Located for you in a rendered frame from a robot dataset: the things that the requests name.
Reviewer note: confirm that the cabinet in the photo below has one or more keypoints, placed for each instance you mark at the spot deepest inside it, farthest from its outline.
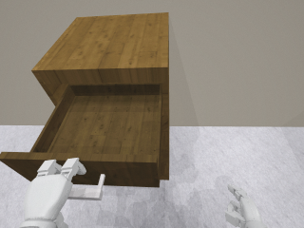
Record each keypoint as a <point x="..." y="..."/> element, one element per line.
<point x="112" y="49"/>

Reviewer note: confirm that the robot right hand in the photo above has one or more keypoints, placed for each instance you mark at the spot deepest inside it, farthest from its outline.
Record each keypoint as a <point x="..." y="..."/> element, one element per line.
<point x="238" y="214"/>

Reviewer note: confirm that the handle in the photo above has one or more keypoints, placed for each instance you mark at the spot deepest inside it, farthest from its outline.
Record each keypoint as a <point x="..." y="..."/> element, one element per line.
<point x="88" y="193"/>

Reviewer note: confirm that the drawer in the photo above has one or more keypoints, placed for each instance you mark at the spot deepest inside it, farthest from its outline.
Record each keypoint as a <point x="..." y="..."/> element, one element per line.
<point x="114" y="129"/>

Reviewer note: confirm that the robot left forearm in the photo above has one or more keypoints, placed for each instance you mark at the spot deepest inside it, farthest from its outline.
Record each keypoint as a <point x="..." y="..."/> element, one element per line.
<point x="37" y="223"/>

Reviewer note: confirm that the robot left hand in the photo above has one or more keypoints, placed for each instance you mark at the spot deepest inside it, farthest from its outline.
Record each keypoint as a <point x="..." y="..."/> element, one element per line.
<point x="48" y="192"/>

